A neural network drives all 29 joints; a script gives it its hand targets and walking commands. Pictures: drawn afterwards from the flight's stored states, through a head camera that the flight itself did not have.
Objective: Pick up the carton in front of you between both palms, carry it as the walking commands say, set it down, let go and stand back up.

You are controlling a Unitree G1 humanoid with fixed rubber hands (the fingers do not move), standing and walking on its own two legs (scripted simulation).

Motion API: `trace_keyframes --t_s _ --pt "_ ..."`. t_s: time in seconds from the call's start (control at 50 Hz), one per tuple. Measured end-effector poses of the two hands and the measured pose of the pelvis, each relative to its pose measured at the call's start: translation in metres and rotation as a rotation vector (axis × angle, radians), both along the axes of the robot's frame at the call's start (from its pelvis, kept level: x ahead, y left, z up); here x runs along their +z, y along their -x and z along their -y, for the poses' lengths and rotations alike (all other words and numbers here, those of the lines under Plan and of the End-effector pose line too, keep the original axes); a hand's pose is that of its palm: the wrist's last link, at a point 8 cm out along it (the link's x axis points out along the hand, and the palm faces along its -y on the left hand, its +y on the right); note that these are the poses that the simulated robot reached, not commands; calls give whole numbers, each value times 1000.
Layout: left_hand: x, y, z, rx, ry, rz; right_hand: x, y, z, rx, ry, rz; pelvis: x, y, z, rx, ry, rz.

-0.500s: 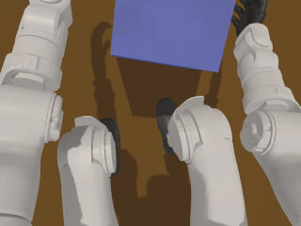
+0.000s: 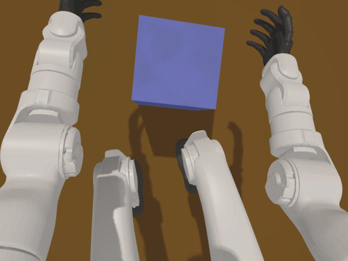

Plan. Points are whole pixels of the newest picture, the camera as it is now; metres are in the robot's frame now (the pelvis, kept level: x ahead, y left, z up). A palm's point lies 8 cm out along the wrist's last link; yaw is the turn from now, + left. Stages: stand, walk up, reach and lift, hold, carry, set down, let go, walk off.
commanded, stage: set down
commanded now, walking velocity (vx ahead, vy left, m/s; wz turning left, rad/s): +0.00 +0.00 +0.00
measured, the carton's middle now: (173, 73) +0.48 -0.09 -0.35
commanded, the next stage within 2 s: let go in 0.50 s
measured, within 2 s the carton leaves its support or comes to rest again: neither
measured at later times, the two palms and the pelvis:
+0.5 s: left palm out of the picture +0.57 +0.11 +0.04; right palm out of the picture +0.45 -0.28 +0.05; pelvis +0.03 +0.01 +0.14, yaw +1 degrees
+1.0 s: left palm out of the picture +0.43 +0.15 +0.15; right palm out of the picture +0.36 -0.27 +0.17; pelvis +0.09 -0.02 +0.26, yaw +2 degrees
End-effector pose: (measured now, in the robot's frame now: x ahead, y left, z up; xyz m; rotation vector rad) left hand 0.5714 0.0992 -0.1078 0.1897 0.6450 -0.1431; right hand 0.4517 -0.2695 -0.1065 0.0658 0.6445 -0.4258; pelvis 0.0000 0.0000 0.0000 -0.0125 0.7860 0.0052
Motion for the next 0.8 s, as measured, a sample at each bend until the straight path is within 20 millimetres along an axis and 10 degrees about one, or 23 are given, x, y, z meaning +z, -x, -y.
trace_keyframes --t_s 0.58,0.8 --pt "169 5 -8 -12 -4 -14 173 7 6 31 1 2 154 -30 -3 10 -5 -3" --pt "210 82 -34 142 -66 -46 220 48 -7 252 45 -109 213 -57 8 16 -25 120"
